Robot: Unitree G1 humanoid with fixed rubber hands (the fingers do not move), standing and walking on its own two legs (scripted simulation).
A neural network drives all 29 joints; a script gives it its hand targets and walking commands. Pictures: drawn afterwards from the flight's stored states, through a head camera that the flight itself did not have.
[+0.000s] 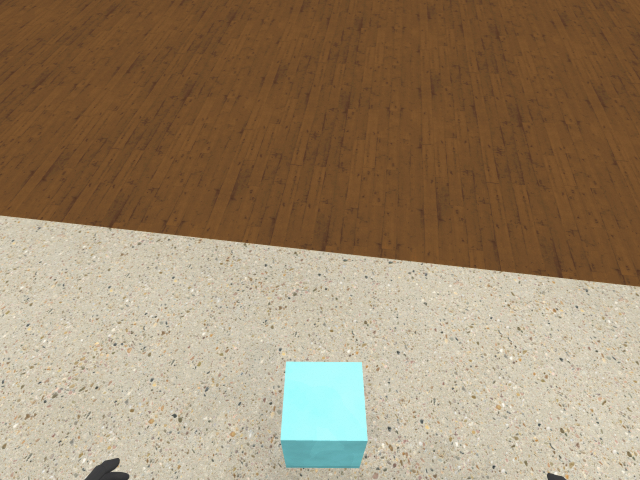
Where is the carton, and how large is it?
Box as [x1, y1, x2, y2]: [280, 362, 367, 467]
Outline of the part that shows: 286,362 280,439 286,467 358,467 367,440 361,362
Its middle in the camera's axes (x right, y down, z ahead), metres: +0.01 +0.51 +1.08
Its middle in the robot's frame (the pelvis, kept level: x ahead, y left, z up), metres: +0.44 +0.01 -0.66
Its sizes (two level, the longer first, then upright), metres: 0.210 0.200 0.250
